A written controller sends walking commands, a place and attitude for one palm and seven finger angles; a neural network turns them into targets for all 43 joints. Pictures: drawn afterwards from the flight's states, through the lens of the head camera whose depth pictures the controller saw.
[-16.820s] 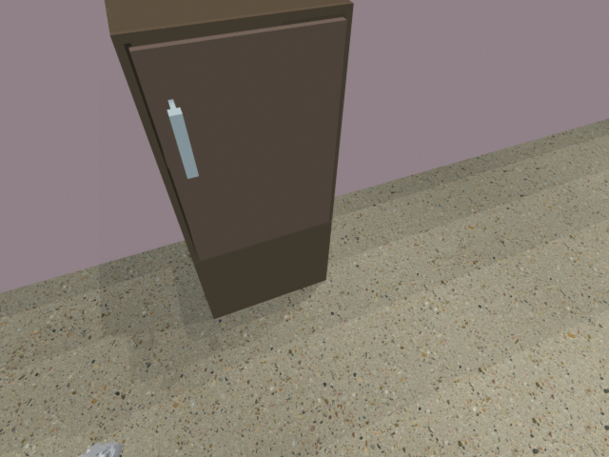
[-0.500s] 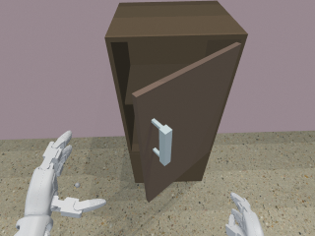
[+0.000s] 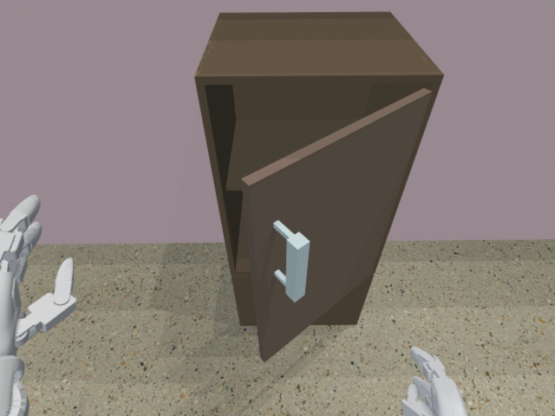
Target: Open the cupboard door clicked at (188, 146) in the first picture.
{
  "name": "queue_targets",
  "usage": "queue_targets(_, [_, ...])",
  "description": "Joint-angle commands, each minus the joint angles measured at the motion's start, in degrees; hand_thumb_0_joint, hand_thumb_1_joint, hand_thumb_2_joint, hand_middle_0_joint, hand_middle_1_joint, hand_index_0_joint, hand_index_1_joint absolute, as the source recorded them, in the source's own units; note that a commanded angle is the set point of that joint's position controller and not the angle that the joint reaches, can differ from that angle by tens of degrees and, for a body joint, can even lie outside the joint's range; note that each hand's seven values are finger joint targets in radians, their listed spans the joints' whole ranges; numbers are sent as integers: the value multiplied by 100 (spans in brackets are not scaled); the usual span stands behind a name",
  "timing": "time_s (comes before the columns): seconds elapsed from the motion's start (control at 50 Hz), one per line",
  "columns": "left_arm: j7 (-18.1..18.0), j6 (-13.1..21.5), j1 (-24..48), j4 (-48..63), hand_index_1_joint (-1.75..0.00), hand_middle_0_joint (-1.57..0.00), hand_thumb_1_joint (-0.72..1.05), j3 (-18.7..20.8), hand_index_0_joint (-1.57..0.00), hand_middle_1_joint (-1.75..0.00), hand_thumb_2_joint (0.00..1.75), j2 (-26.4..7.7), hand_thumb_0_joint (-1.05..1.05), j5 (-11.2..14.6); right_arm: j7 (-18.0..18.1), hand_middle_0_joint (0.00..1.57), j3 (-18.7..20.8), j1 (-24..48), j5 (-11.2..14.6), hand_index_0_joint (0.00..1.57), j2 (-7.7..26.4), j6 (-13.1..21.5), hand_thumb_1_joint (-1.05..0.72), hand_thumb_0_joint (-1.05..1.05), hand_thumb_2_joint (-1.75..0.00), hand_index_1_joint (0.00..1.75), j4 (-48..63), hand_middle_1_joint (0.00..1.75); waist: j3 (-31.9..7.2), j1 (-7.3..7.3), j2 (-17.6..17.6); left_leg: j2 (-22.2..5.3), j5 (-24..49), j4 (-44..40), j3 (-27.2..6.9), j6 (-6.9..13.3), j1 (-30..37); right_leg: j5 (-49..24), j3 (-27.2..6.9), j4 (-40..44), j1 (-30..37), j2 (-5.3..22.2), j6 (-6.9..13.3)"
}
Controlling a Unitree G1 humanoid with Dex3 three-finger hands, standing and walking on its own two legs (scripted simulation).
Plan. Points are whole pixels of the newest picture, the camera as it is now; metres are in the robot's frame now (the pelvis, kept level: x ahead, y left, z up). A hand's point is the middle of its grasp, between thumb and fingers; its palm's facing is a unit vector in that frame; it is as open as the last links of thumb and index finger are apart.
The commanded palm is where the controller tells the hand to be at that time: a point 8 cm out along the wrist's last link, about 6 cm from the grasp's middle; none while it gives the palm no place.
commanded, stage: draw the hand back to the body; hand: left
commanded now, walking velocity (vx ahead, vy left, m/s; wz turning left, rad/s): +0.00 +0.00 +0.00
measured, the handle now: (287, 261) +0.35 +0.03 +0.03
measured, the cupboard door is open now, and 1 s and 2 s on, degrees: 39 39 39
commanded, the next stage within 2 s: step back with the hand held close in 0.34 s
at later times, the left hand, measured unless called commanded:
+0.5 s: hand (76, 296) +0.19 +0.25 +0.15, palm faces +0.46 -0.79 -0.39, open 7.4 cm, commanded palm +0.14 +0.29 +0.17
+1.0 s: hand (27, 349) +0.13 +0.27 +0.15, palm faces +0.41 -0.77 -0.49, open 7.4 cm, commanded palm +0.07 +0.31 +0.17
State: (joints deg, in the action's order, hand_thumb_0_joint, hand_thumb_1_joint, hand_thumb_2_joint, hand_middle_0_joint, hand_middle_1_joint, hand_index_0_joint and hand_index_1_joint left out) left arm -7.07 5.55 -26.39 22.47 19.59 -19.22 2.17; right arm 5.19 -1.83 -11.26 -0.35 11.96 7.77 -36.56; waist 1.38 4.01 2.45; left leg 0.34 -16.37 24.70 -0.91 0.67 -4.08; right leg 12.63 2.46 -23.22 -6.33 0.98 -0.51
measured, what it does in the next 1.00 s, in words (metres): shifts its weight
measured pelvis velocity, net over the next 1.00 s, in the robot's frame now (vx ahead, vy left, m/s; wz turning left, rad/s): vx -0.07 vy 0.01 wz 0.00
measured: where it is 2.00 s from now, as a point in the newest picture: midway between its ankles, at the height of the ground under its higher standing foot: outside the picture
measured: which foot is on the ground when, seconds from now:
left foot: down 0.00-1.00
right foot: down 0.00-1.00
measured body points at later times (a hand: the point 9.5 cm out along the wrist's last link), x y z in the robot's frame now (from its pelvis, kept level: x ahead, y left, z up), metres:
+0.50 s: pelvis +0.00 -0.01 +0.00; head -0.02 -0.03 +0.45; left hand +0.16 +0.29 +0.18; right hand +0.19 -0.23 -0.08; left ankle -0.03 +0.11 -0.74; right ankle +0.00 -0.13 -0.74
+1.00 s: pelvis -0.07 +0.01 -0.01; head -0.05 +0.02 +0.44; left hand +0.10 +0.31 +0.17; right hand +0.11 -0.24 -0.08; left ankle -0.03 +0.11 -0.74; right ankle +0.00 -0.13 -0.74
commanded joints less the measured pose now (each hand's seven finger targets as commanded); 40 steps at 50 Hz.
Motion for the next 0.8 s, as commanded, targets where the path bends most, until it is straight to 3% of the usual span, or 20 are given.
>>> queue_targets(0.0, [-50,343,448,1068,-30,-20,90,470,-20,-30,90,-787,0,50,25,20,237,730,5,20,628,322,-90,0,-90,30,869,30,-300,-33,124,-79,1620,-493,66,-37,-416,-1028,73,261,407,-100,122])
queue_targets(0.16, [-82,331,481,1214,-30,-20,90,711,-20,-30,90,-1097,0,26,40,20,261,780,-10,20,634,292,-90,0,-90,30,873,30,-477,36,148,-43,1694,-479,83,-28,-344,-1171,39,291,555,-116,133])
queue_targets(0.38, [-52,349,520,1217,-30,-20,90,606,-20,-30,90,-987,0,42,27,20,267,798,4,20,591,302,-90,0,-90,30,859,30,-423,4,205,-44,1593,-498,111,-18,-269,-1109,13,361,486,-115,109])
queue_targets(0.42, [-49,345,445,1124,-30,-20,90,621,-20,-30,90,-982,0,61,21,20,271,807,1,20,578,305,-90,0,-90,30,862,30,-378,18,60,-43,1533,-502,119,-2,-298,-1081,1,383,471,-117,99])
queue_targets(0.44, [-60,364,806,1249,-30,-20,90,650,-20,-30,90,-1076,0,56,29,20,265,832,4,20,597,304,-90,0,-90,30,848,30,-431,-13,114,-24,1471,-494,127,9,-273,-1036,-24,417,468,-108,99])
queue_targets(0.46, [-117,632,1691,1409,-30,-20,90,1583,-20,-30,90,-2024,0,-9,-12,20,193,653,92,20,644,184,-90,0,-90,30,1045,30,267,-246,389,-111,1014,-402,27,84,-842,-1098,-288,651,-50,125,74])
queue_targets(0.48, [-21,605,740,774,-30,-20,90,1132,-20,-30,90,-1369,0,51,-5,20,297,678,54,20,648,85,-90,0,-90,30,947,30,103,-257,-354,-131,1028,-197,-91,105,-849,-1130,-282,700,-107,208,67])
queue_targets(0.5, [41,567,136,603,-30,-20,90,915,-20,-30,90,-1093,0,53,-42,20,354,678,43,20,710,1,-90,0,-90,30,1002,30,-108,-263,-526,-118,1170,-62,-23,110,-702,-1266,-297,691,-145,262,76])
queue_targets(0.52, [74,583,-19,833,-30,-20,90,765,-20,-30,90,-993,0,58,-74,20,366,715,39,20,737,-60,-90,0,-90,30,1054,30,-252,-291,-448,-109,1278,8,13,99,-661,-1403,-285,643,-173,308,76])
queue_targets(0.56, [42,642,-179,1183,-30,-20,90,819,-20,-30,90,-1077,0,51,-69,20,390,734,24,20,788,-133,-90,0,-90,30,1083,30,-589,-300,37,-146,1728,-23,-3,65,-700,-1803,-175,391,30,331,94])
queue_targets(0.64, [-70,638,-402,1574,-30,-20,90,1016,-20,-30,90,-1295,0,58,-35,20,444,678,48,20,786,-265,-90,0,-90,30,1211,30,-1026,-325,-31,-215,2174,13,-29,18,-798,-2141,-162,99,195,269,50])
queue_targets(0.66, [-113,652,-372,1637,-30,-20,90,1175,-20,-30,90,-1472,0,53,-6,20,461,729,51,20,794,-282,-90,0,-90,30,1189,30,-1057,-306,95,-214,2190,3,-45,13,-843,-2170,-158,41,214,294,60])
queue_targets(0.7, [-151,649,-480,1594,-30,-20,90,1161,-20,-30,90,-1418,0,66,14,20,468,698,75,20,735,-320,-90,0,-90,30,1253,30,-1023,-315,-116,-234,2068,24,-58,16,-974,-2027,-174,2,146,277,38])
queue_targets(0.78, [-214,709,-492,1707,-30,-20,90,1197,-20,-30,90,-1446,0,50,48,20,490,671,89,20,760,-323,-90,0,-90,30,1278,30,-972,-330,20,-277,1725,-67,-138,39,-1302,-1638,-177,-102,115,233,19])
